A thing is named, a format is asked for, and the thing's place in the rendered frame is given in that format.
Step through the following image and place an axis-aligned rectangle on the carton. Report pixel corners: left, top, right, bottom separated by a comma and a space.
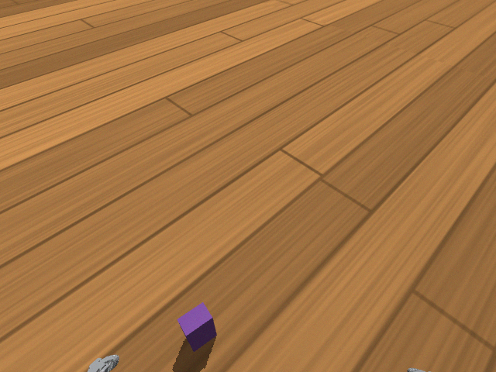
177, 302, 217, 351

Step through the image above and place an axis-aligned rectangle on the left robot hand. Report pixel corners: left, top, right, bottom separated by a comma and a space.
88, 355, 119, 372

